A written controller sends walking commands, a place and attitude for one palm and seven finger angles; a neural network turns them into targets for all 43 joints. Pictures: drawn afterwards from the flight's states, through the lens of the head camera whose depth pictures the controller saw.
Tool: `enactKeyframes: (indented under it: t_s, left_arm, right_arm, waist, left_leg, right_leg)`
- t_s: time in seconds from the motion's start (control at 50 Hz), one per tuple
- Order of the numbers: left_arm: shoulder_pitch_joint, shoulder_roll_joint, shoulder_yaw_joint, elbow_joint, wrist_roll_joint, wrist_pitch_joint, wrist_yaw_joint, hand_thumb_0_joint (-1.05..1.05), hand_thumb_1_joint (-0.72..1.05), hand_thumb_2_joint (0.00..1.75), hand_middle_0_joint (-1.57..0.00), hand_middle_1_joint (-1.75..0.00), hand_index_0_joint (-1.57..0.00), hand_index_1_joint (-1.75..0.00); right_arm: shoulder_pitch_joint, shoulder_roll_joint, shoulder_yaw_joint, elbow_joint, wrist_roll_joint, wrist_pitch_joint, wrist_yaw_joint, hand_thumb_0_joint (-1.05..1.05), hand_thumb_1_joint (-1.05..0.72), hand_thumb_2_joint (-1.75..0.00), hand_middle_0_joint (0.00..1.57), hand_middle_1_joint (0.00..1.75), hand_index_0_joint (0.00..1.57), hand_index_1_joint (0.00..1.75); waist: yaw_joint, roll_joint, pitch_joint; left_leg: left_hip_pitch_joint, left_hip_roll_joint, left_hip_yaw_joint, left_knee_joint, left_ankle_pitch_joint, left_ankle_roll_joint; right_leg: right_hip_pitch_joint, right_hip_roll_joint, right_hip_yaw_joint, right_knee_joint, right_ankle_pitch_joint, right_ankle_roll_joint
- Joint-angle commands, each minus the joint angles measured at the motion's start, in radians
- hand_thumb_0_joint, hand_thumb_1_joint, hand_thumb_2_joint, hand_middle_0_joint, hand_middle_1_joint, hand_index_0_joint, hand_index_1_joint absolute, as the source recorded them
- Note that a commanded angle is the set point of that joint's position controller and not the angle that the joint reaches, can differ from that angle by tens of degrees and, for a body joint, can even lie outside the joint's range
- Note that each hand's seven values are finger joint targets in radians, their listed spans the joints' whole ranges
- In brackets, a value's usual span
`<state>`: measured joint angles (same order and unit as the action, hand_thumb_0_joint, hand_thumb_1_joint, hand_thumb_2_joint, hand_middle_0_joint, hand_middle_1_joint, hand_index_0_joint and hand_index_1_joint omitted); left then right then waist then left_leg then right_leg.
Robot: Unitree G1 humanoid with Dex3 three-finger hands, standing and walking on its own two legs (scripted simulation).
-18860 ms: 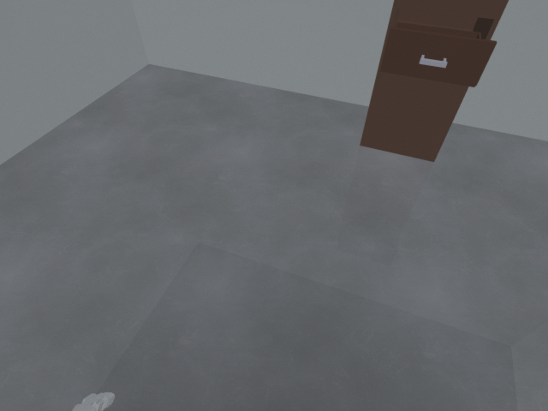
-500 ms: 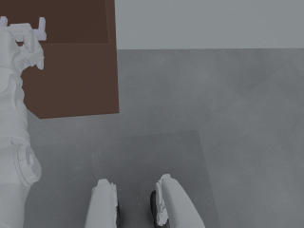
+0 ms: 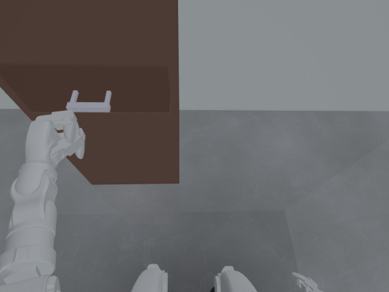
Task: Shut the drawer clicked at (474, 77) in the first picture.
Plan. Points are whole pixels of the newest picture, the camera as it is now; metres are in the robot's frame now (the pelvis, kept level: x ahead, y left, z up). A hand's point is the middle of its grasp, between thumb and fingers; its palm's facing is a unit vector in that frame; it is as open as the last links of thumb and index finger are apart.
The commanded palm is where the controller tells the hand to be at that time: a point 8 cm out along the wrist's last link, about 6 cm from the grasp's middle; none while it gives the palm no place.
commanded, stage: draw the hand back to the body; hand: left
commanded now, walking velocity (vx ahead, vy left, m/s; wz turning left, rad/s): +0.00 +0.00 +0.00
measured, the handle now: (90, 101) +0.56 +0.26 -0.02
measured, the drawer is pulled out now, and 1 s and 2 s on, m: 0.00 0.00 0.00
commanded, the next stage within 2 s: step back with the hand held close in 1.06 s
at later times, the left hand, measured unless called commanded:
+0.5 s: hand (15, 182) +0.28 +0.24 +0.15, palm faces +0.32 -0.89 -0.32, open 3.2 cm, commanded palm +0.23 +0.28 +0.17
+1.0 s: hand out of the picture +0.18 +0.24 +0.24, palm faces +0.43 -0.81 -0.41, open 3.2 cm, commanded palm +0.14 +0.27 +0.25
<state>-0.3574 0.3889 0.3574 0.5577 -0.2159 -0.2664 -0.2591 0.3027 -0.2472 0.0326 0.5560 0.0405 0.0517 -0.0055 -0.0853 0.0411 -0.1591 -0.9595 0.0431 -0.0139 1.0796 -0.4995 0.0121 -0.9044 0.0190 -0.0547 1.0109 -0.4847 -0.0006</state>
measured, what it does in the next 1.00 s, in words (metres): rises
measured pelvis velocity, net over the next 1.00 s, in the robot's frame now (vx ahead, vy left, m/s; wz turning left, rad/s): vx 0.02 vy -0.01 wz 0.02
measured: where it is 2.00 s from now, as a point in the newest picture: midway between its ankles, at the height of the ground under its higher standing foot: outside the picture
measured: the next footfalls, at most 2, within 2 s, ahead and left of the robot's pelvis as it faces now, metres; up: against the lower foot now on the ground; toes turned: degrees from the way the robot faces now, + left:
none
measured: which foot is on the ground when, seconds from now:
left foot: down 0.00-1.00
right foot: down 0.00-1.00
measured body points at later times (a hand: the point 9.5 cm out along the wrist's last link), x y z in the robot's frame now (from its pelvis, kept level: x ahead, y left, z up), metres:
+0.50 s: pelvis +0.01 +0.00 +0.06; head +0.01 -0.02 +0.51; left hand +0.25 +0.29 +0.17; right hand +0.20 -0.22 -0.03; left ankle +0.00 +0.11 -0.66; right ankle -0.01 -0.12 -0.66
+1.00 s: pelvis +0.02 -0.01 +0.08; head -0.01 -0.04 +0.52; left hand +0.16 +0.28 +0.27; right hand +0.21 -0.22 +0.00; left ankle +0.00 +0.11 -0.66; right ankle -0.01 -0.12 -0.66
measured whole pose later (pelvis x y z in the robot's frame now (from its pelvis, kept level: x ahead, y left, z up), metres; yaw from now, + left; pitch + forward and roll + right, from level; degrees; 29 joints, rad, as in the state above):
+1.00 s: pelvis +0.02 -0.01 +0.08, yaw +1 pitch -4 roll -1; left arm 0.55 0.33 0.30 -0.48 -0.07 -0.10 0.10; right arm 0.21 -0.23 0.02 0.60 0.01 -0.09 -0.08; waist 0.06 0.09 -0.01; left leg -0.12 0.01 0.01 0.47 -0.29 0.00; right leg -0.08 0.00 -0.03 0.44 -0.29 0.00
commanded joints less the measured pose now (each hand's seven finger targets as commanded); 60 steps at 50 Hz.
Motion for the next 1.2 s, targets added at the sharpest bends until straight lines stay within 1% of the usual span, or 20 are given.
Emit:
enactKeyframes:
  t_s: [0.0, 0.1, 0.16, 0.18, 0.2, 0.22, 0.24, 0.32, 0.38, 0.44, 0.52, 0.62, 0.86, 0.88, 0.92, 0.96, 1.02, 1.1, 1.16, 1.18]
  left_arm:
    - [-0.200, 0.162, -0.015, -0.236, -0.033, -0.083, 0.010, 0.00, 0.90, 0.90, -1.40, -1.60, -1.40, -1.60]
    - [-0.065, 0.151, -0.040, -0.339, -0.056, -0.060, -0.037, 0.00, 0.90, 0.90, -1.40, -1.60, -1.40, -1.60]
    - [0.039, 0.177, 0.003, -0.448, -0.087, -0.045, -0.036, 0.00, 0.90, 0.90, -1.40, -1.60, -1.40, -1.60]
    - [0.063, 0.275, -0.003, -0.542, 0.066, 0.003, 0.107, 0.00, 0.90, 0.90, -1.40, -1.60, -1.40, -1.60]
    - [0.139, 0.194, -0.035, -0.579, 0.078, 0.039, 0.185, 0.00, 0.90, 0.90, -1.40, -1.60, -1.40, -1.60]
    - [0.172, 0.174, -0.045, -0.613, 0.077, 0.062, 0.227, 0.00, 0.90, 0.90, -1.40, -1.60, -1.40, -1.60]
    - [0.212, 0.142, -0.072, -0.616, 0.094, 0.086, 0.262, 0.00, 0.90, 0.90, -1.40, -1.60, -1.40, -1.60]
    - [0.251, 0.169, -0.060, -0.735, 0.124, 0.131, 0.353, 0.00, 0.90, 0.90, -1.40, -1.60, -1.40, -1.60]
    - [0.293, 0.113, -0.107, -0.770, 0.138, 0.153, 0.378, 0.00, 0.90, 0.90, -1.40, -1.60, -1.40, -1.60]
    - [0.335, 0.094, -0.124, -0.816, 0.143, 0.163, 0.386, 0.00, 0.90, 0.90, -1.40, -1.60, -1.40, -1.60]
    - [0.467, 0.126, -0.066, -0.883, 0.141, 0.167, 0.388, 0.00, 0.90, 0.90, -1.40, -1.60, -1.40, -1.60]
    - [0.581, 0.136, -0.018, -1.021, 0.135, 0.158, 0.379, 0.00, 0.90, 0.90, -1.40, -1.60, -1.40, -1.60]
    - [0.826, 0.135, 0.053, -1.297, 0.139, 0.118, 0.379, 0.00, 0.90, 0.90, -1.40, -1.60, -1.40, -1.60]
    - [0.844, 0.111, 0.041, -1.244, 0.141, 0.119, 0.379, 0.00, 0.90, 0.90, -1.40, -1.60, -1.40, -1.60]
    - [0.849, 0.077, 0.023, -1.160, 0.139, 0.129, 0.375, 0.00, 0.90, 0.90, -1.40, -1.60, -1.40, -1.60]
    - [0.806, 0.083, 0.027, -1.155, 0.139, 0.123, 0.377, 0.00, 0.90, 0.90, -1.40, -1.60, -1.40, -1.60]
    - [0.773, 0.099, 0.034, -1.174, 0.146, 0.110, 0.382, 0.00, 0.90, 0.90, -1.40, -1.60, -1.40, -1.60]
    - [0.793, 0.112, 0.038, -1.253, 0.149, 0.096, 0.389, 0.00, 0.90, 0.90, -1.40, -1.60, -1.40, -1.60]
    - [0.808, 0.117, 0.043, -1.245, 0.149, 0.099, 0.392, 0.00, 0.90, 0.90, -1.40, -1.60, -1.40, -1.60]
    - [0.672, 0.245, 0.186, -1.322, 0.150, 0.048, 0.397, 0.00, 0.90, 0.90, -1.40, -1.60, -1.40, -1.60]
  right_arm:
    - [0.068, -0.157, -0.064, -0.085, 0.003, -0.055, -0.024, 0.00, -0.90, -0.90, 0.20, 0.30, 0.20, 0.30]
    - [0.011, -0.153, -0.062, -0.137, 0.013, -0.071, -0.028, 0.00, -0.90, -0.90, 0.20, 0.30, 0.20, 0.30]
    - [-0.026, -0.144, -0.057, -0.170, 0.018, -0.089, -0.037, 0.00, -0.90, -0.90, 0.20, 0.30, 0.20, 0.30]
    - [-0.094, -0.126, -0.063, -0.189, 0.012, -0.069, -0.049, 0.00, -0.90, -0.90, 0.20, 0.30, 0.20, 0.30]
    - [-0.097, -0.111, -0.059, -0.209, 0.008, -0.065, -0.061, 0.00, -0.90, -0.90, 0.20, 0.30, 0.20, 0.30]
    - [-0.109, -0.115, -0.056, -0.216, 0.007, -0.070, -0.069, 0.00, -0.90, -0.90, 0.20, 0.30, 0.20, 0.30]
    - [-0.117, -0.109, -0.052, -0.212, 0.008, -0.066, -0.076, 0.00, -0.90, -0.90, 0.20, 0.30, 0.20, 0.30]
    - [-0.144, -0.114, -0.045, -0.201, 0.002, -0.070, -0.101, 0.00, -0.90, -0.90, 0.20, 0.30, 0.20, 0.30]
    - [-0.163, -0.102, -0.035, -0.187, 0.001, -0.086, -0.107, 0.00, -0.90, -0.90, 0.20, 0.30, 0.20, 0.30]
    - [-0.183, -0.103, -0.029, -0.169, -0.002, -0.105, -0.109, 0.00, -0.90, -0.90, 0.20, 0.30, 0.20, 0.30]
    - [-0.202, -0.099, -0.023, -0.151, -0.010, -0.127, -0.101, 0.00, -0.90, -0.90, 0.20, 0.30, 0.20, 0.30]
    - [-0.223, -0.086, -0.022, -0.145, -0.020, -0.148, -0.088, 0.00, -0.90, -0.90, 0.20, 0.30, 0.20, 0.30]
    - [-0.224, -0.067, -0.035, -0.139, -0.028, -0.211, -0.076, 0.00, -0.90, -0.90, 0.20, 0.30, 0.20, 0.30]
    - [-0.220, -0.064, -0.035, -0.128, -0.030, -0.212, -0.077, 0.00, -0.90, -0.90, 0.20, 0.30, 0.20, 0.30]
    - [-0.220, -0.070, -0.042, -0.119, -0.027, -0.205, -0.078, 0.00, -0.90, -0.90, 0.20, 0.30, 0.20, 0.30]
    - [-0.219, -0.074, -0.045, -0.119, -0.025, -0.200, -0.083, 0.00, -0.90, -0.90, 0.20, 0.30, 0.20, 0.30]
    - [-0.220, -0.072, -0.044, -0.117, -0.030, -0.206, -0.088, 0.00, -0.90, -0.90, 0.20, 0.30, 0.20, 0.30]
    - [-0.228, -0.067, -0.044, -0.126, -0.034, -0.230, -0.087, 0.00, -0.90, -0.90, 0.20, 0.30, 0.20, 0.30]
    - [-0.229, -0.064, -0.041, -0.121, -0.035, -0.240, -0.087, 0.00, -0.90, -0.90, 0.20, 0.30, 0.20, 0.30]
    - [-0.212, -0.095, -0.051, -0.141, -0.037, -0.212, -0.078, 0.00, -0.90, -0.90, 0.20, 0.30, 0.20, 0.30]
  waist:
    - [-0.025, 0.051, -0.300]
    - [0.012, 0.095, -0.285]
    - [0.045, 0.098, -0.293]
    - [0.100, 0.104, -0.325]
    - [0.073, 0.085, -0.253]
    - [0.070, 0.038, -0.201]
    - [0.066, 0.048, -0.171]
    - [0.071, -0.010, -0.134]
    - [0.072, 0.017, -0.066]
    - [0.080, 0.003, -0.016]
    - [0.110, -0.001, 0.018]
    - [0.125, -0.004, 0.049]
    - [0.143, 0.038, 0.091]
    - [0.137, -0.001, 0.125]
    - [0.129, -0.066, 0.199]
    - [0.126, -0.053, 0.206]
    - [0.130, -0.001, 0.186]
    - [0.145, 0.021, 0.081]
    - [0.147, 0.018, 0.112]
    - [0.102, -0.036, 0.214]
  left_leg:
    - [0.353, -0.025, -0.001, -0.153, 0.409, 0.019]
    - [0.451, -0.026, -0.005, -0.222, 0.439, 0.015]
    - [0.505, -0.022, -0.012, -0.261, 0.496, 0.011]
    - [0.575, -0.035, 0.000, -0.308, 0.503, 0.012]
    - [0.583, -0.026, 0.001, -0.346, 0.455, 0.005]
    - [0.561, -0.024, -0.007, -0.366, 0.403, 0.007]
    - [0.566, -0.023, 0.000, -0.385, 0.386, 0.008]
    - [0.622, -0.020, 0.005, -0.448, 0.377, 0.018]
    - [0.691, -0.019, 0.006, -0.501, 0.377, 0.016]
    - [0.738, -0.018, 0.003, -0.549, 0.375, 0.019]
    - [0.774, -0.021, 0.003, -0.598, 0.413, 0.018]
    - [0.817, -0.022, 0.016, -0.639, 0.456, 0.017]
    - [0.867, -0.020, 0.034, -0.658, 0.469, 0.015]
    - [0.854, -0.021, 0.034, -0.660, 0.458, 0.016]
    - [0.839, -0.017, 0.038, -0.665, 0.408, 0.018]
    - [0.838, -0.018, 0.038, -0.670, 0.360, 0.021]
    - [0.851, -0.023, 0.035, -0.675, 0.344, 0.021]
    - [0.881, -0.025, 0.036, -0.668, 0.406, 0.024]
    - [0.865, -0.024, 0.034, -0.672, 0.416, 0.019]
    - [0.781, -0.013, 0.024, -0.642, 0.342, 0.037]
  right_leg:
    - [0.259, 0.032, 0.004, -0.148, 0.410, -0.009]
    - [0.344, 0.022, -0.001, -0.196, 0.423, -0.018]
    - [0.411, 0.018, -0.006, -0.213, 0.457, -0.019]
    - [0.452, -0.011, 0.035, -0.270, 0.417, -0.036]
    - [0.435, -0.011, 0.023, -0.297, 0.383, -0.033]
    - [0.436, -0.009, 0.023, -0.316, 0.359, -0.030]
    - [0.461, -0.013, 0.024, -0.328, 0.354, -0.029]
    - [0.568, -0.020, 0.024, -0.394, 0.375, -0.027]
    - [0.584, -0.022, 0.020, -0.443, 0.368, -0.025]
    - [0.621, -0.022, 0.019, -0.492, 0.364, -0.025]
    - [0.697, -0.023, 0.019, -0.541, 0.396, -0.028]
    - [0.758, -0.025, 0.019, -0.588, 0.443, -0.024]
    - [0.784, -0.023, 0.026, -0.636, 0.467, -0.019]
    - [0.772, -0.022, 0.023, -0.639, 0.458, -0.018]
    - [0.728, -0.019, 0.027, -0.670, 0.399, -0.013]
    - [0.714, -0.024, 0.033, -0.677, 0.337, -0.010]
    - [0.722, -0.027, 0.036, -0.682, 0.315, -0.013]
    - [0.786, -0.033, 0.039, -0.655, 0.389, -0.016]
    - [0.786, -0.030, 0.035, -0.655, 0.404, -0.017]
    - [0.686, -0.087, 0.160, -0.731, 0.450, -0.018]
